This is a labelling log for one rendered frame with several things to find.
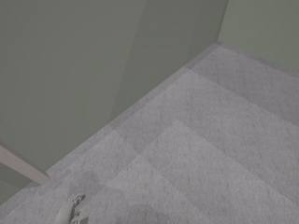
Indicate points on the panel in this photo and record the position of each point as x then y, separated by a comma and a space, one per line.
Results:
17, 162

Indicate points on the robot left hand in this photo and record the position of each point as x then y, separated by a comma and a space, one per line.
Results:
67, 211

